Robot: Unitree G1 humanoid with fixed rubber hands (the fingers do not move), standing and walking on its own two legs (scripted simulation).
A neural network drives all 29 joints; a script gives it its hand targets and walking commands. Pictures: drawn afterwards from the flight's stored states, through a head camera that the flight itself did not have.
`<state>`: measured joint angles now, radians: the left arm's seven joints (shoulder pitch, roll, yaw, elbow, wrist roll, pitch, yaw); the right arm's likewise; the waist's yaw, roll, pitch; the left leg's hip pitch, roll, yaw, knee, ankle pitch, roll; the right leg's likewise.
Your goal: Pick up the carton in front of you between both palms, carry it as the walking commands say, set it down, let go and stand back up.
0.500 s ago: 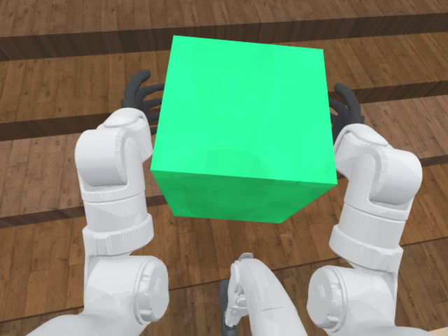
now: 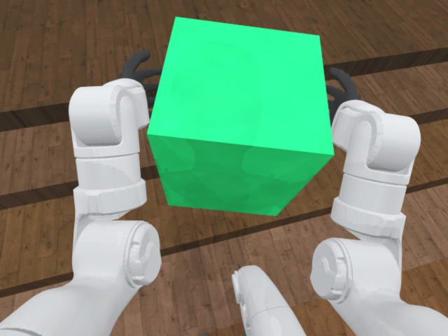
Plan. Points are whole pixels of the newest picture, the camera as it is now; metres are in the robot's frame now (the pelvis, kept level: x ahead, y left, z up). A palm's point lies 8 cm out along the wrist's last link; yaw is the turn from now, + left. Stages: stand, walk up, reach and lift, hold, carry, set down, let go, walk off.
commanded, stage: carry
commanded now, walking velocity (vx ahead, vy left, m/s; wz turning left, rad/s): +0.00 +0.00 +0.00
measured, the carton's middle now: (233, 131) +0.42 -0.06 +0.09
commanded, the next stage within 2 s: none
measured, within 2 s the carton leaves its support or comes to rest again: neither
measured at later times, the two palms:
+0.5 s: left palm (63, 13) +0.56 +0.18 +0.21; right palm out of the picture +0.61 -0.11 +0.22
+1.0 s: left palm out of the picture +0.61 +0.17 +0.23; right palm out of the picture +0.61 -0.13 +0.23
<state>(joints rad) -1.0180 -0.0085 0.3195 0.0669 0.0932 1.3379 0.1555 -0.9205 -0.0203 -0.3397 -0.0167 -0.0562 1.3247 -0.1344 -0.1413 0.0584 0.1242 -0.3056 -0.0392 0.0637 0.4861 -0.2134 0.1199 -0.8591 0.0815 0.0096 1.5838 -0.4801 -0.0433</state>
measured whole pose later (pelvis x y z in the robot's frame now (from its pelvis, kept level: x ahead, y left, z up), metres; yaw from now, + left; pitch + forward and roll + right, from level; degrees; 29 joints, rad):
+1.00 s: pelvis +0.26 +0.02 +0.09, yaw +1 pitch +2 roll +0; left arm -0.74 0.01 0.21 0.34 0.06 1.24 0.13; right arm -0.72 -0.02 -0.21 0.34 -0.06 1.21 -0.11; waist 0.00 0.00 -0.13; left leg -0.24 -0.05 0.06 0.53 -0.32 0.07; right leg -0.34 0.00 -0.10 0.54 -0.23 -0.05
